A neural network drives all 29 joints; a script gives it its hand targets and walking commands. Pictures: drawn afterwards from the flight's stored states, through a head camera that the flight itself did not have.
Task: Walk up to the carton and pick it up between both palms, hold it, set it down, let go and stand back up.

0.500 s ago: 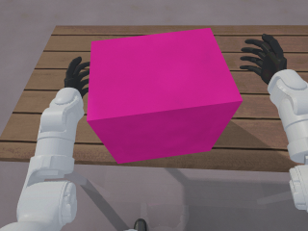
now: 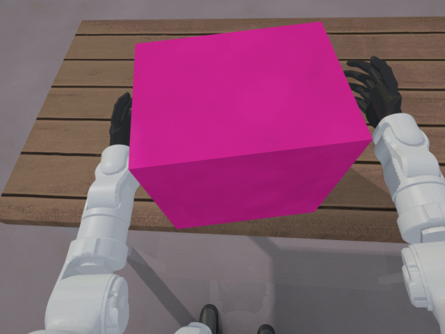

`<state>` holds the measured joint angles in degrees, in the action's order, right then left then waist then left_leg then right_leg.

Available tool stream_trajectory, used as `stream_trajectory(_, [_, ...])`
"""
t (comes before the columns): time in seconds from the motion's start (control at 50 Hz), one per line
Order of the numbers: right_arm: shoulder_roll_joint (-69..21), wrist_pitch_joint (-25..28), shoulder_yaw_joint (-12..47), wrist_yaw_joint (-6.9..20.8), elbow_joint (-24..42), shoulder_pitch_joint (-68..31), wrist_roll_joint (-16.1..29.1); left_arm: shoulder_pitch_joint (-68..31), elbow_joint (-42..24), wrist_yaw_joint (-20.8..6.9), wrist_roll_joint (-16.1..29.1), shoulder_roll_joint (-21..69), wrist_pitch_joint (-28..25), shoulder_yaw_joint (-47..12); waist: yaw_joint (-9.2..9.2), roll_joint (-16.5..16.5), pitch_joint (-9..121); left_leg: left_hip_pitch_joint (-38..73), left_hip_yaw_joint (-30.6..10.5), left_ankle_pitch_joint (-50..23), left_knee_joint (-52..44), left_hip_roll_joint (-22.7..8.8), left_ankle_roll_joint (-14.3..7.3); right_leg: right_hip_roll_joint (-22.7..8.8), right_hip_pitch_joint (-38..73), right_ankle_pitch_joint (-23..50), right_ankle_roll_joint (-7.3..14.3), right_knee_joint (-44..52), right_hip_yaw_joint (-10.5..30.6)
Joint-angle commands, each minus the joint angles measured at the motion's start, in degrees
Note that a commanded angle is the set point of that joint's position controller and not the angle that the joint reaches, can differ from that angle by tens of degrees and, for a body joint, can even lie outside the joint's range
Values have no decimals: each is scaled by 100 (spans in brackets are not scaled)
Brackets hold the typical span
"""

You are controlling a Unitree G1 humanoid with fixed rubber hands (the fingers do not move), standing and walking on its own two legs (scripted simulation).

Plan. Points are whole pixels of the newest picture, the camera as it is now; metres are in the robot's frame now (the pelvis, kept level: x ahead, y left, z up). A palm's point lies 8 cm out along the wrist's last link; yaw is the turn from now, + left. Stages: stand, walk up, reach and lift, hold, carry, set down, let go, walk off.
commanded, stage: reach and lift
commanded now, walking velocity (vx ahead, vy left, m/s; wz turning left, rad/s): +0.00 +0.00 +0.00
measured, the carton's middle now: (238, 140) +0.44 +0.05 +0.03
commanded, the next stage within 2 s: none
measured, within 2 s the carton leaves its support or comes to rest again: neither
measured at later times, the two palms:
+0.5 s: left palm (132, 150) +0.39 +0.23 +0.05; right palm (366, 105) +0.49 -0.15 +0.09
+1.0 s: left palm (138, 150) +0.39 +0.22 +0.05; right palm (368, 108) +0.49 -0.15 +0.09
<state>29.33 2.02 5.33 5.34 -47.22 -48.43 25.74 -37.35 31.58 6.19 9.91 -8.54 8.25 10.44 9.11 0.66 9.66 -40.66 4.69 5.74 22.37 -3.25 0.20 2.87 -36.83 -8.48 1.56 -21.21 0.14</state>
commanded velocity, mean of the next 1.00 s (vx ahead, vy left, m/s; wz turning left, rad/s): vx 0.00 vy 0.00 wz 0.00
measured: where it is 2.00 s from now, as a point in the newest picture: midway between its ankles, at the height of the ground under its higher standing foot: outside the picture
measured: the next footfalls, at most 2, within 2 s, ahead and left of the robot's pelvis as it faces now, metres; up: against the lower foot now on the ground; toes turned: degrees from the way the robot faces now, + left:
none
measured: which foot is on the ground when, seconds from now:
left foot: down 0.00-1.00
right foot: down 0.00-1.00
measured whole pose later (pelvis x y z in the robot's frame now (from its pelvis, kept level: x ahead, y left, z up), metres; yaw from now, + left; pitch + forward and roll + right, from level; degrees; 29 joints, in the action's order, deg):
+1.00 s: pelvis +0.00 +0.00 +0.00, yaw +0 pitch +23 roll -1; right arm 22.0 4.4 0.9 3.9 -57.1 -52.8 14.3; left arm -38.7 42.3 9.5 3.3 -2.7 0.9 12.2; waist 9.5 1.2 12.0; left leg -40.2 4.7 5.7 22.8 -3.6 0.1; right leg 3.2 -36.3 -8.1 1.5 -21.2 0.1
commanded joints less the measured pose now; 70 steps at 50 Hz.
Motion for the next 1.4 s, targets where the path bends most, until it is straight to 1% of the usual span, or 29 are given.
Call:
stream_trajectory(0.0, [1223, 355, -438, 20, 225, -2754, -564, -1972, -1025, 72, -524, -688, -182, 296, 90, -703, 5305, 3289, 26, -3074, 704, 255, 316, 226, 1741, 3522, -342, -362, -271])
stream_trajectory(0.02, [1177, 330, -423, 44, 68, -2751, -553, -1930, -919, 48, -517, -685, -178, 346, 179, -669, 5096, 3288, 8, -3105, 760, 242, 317, 192, 1763, 3483, -375, -371, -235])
stream_trajectory(0.04, [1227, 386, -525, 11, 199, -2810, -634, -2065, -1117, 56, -514, -649, -219, 266, 78, -682, 5302, 3298, 38, -3245, 783, 263, 340, 237, 1824, 3676, -372, -371, -259])
stream_trajectory(0.1, [1123, 466, -487, -2, 466, -2918, -643, -2079, -1259, 83, -414, -730, -374, 374, 179, -943, 5348, 3041, 76, -3062, 714, 287, 269, 186, 2095, 3769, -403, -402, -174])
stream_trajectory(0.12, [1194, 468, -613, 8, 487, -3015, -683, -2408, -1392, 101, -340, -832, -459, 298, 96, -900, 5581, 2910, 43, -2826, 721, 268, 287, 175, 2055, 3663, -451, -505, -195])
stream_trajectory(0.24, [512, 463, -404, 42, 143, -3323, -798, -2730, -608, 100, -427, -566, -745, 246, 180, -1052, 5224, 2288, 118, -2153, 502, 276, 112, 58, 2293, 3351, -473, -494, -119])
stream_trajectory(0.32, [118, 454, -534, -4, -291, -3236, -1048, -2815, -353, 33, -581, -220, -866, 304, 27, -1110, 4832, 2152, 96, -1735, 283, 314, 12, -80, 2451, 3186, -525, -429, -74])
stream_trajectory(0.44, [-227, 481, -775, -61, -692, -3302, -1301, -3130, -314, 108, -752, 37, -1055, 245, -57, -821, 4968, 2511, 45, -1869, 337, 243, 120, -2, 1995, 2720, -425, -307, -182])
stream_trajectory(0.46, [-208, 550, -731, -110, -590, -3180, -1242, -2995, -527, 146, -886, 9, -1044, 405, 104, -581, 5063, 2671, 68, -2347, 416, 247, 221, 33, 2187, 3094, -392, -366, -154])
stream_trajectory(0.48, [-71, 565, -835, -121, -695, -3205, -1313, -2977, -408, 147, -925, 80, -998, 319, -67, -510, 5118, 2930, 14, -2524, 494, 225, 261, 73, 1963, 3132, -395, -312, -220])
stream_trajectory(0.52, [0, 643, -963, -185, -673, -3389, -1404, -3120, -469, 212, -921, 45, -978, 394, -68, -532, 5186, 2934, 10, -2493, 517, 235, 301, 78, 1928, 3039, -407, -272, -229])
stream_trajectory(0.54, [-172, 645, -795, -182, -535, -3441, -1282, -3059, -588, 210, -934, 93, -995, 384, 80, -474, 5347, 2971, 66, -2711, 548, 230, 287, 80, 2032, 3274, -400, -302, -205])
stream_trajectory(0.66, [-144, 672, -754, -77, -466, -3234, -1222, -2759, -1072, 336, -945, 460, -912, 22, -14, -131, 5328, 3759, -83, -3432, 773, 142, 433, 280, 1383, 3015, -301, -189, -369])
stream_trajectory(0.68, [-328, 677, -608, -94, -137, -3360, -1179, -2800, -1085, 291, -912, 531, -864, 4, 72, -122, 5481, 3645, -55, -3397, 830, 181, 385, 261, 1508, 3134, -302, -226, -318])
stream_trajectory(0.72, [-335, 625, -676, -115, -311, -3337, -1343, -2803, -965, 220, -859, 556, -910, -43, -42, -548, 5538, 3418, -29, -2959, 707, 206, 297, 182, 1864, 3231, -373, -240, -298])
stream_trajectory(0.74, [-408, 546, -705, -96, -752, -3246, -1410, -2853, -639, 168, -891, 510, -903, 13, -86, -522, 4881, 3083, -24, -2636, 598, 217, 261, 90, 1830, 3139, -410, -234, -224])
stream_trajectory(0.8, [-485, 586, -683, -98, -343, -3618, -1466, -3011, -462, 175, -964, 504, -972, 199, 119, -825, 5262, 2920, 38, -2380, 501, 214, 186, 107, 2076, 2942, -438, -267, -242])
stream_trajectory(0.88, [-1066, 609, -701, -1, -492, -3505, -1843, -3005, 69, -109, -1158, 736, -1113, 333, 32, -1159, 4785, 2546, 149, -2007, 235, 284, 23, -64, 2675, 3411, -590, -344, -188])
stream_trajectory(0.94, [-1475, 693, -750, 70, -596, -3424, -2058, -3100, 49, -158, -1337, 1025, -1323, 417, 89, -1176, 4850, 2520, 120, -2048, 151, 269, 52, -102, 2881, 3471, -569, -343, -161])
stream_trajectory(1.02, [-3399, 848, -847, 562, -935, -3490, -2923, -3531, 568, -612, -1595, 2751, -1523, -240, -157, -1060, 4744, 2553, 133, -1751, -1, 250, 65, -131, 2747, 3093, -502, -315, -331])
stream_trajectory(1.06, [-3972, 917, -829, 658, -1037, -3316, -3132, -3597, 846, -718, -1707, 2916, -1594, -235, -90, -1063, 4628, 2451, 193, -1685, -50, 239, -10, -224, 2903, 3305, -483, -305, -249])
stream_trajectory(1.14, [-4007, 1089, -924, 746, -1667, -3124, -3247, -3601, 895, -704, -1677, 3072, -1673, -475, -61, -682, 4479, 2999, 121, -2297, 72, 141, 91, -225, 2220, 3267, -430, -267, -368])
stream_trajectory(1.18, [-4112, 1182, -915, 726, -1665, -3033, -3353, -3472, 1133, -750, -1609, 3138, -1679, -561, -226, -716, 4171, 3359, 47, -2565, 192, 115, 57, -215, 1898, 3341, -432, -202, -388])
stream_trajectory(1.2, [-4198, 1224, -743, 717, -1733, -3127, -3260, -3429, 1305, -743, -1647, 3128, -1710, -539, -1, -663, 4065, 3170, 149, -2516, 244, 136, 69, -203, 2039, 3362, -419, -217, -325])
stream_trajectory(1.24, [-4190, 1187, -827, 721, -1944, -3206, -3304, -3561, 1481, -768, -1668, 2980, -1703, -341, 47, -846, 3784, 2985, 218, -2152, 152, 179, 10, -231, 2150, 3277, -456, -224, -306])
stream_trajectory(1.26, [-4104, 1262, -939, 753, -1819, -3376, -3311, -3738, 1378, -784, -1608, 3028, -1716, -466, -110, -830, 3784, 2797, 190, -1876, 1, 184, 25, -255, 2413, 3237, -468, -221, -311])
stream_trajectory(1.32, [-4397, 1356, -655, 707, -1598, -3290, -3190, -3692, 1386, -770, -1562, 3110, -1856, -576, -10, -947, 4050, 2652, 182, -2054, -7, 203, 6, -206, 2760, 3638, -515, -325, -259])
stream_trajectory(1.34, [-4314, 1290, -712, 712, -1742, -3291, -3239, -3705, 1681, -816, -1572, 2906, -1831, -426, 57, -956, 3765, 2416, 290, -1647, -48, 267, -41, -267, 2872, 3461, -530, -251, -206])
stream_trajectory(1.38, [-4281, 1333, -768, 696, -1910, -3222, -3191, -3763, 1589, -789, -1580, 2977, -1889, -484, -58, -1015, 3707, 2132, 288, -1530, -163, 269, -2, -271, 3268, 3615, -535, -310, -204])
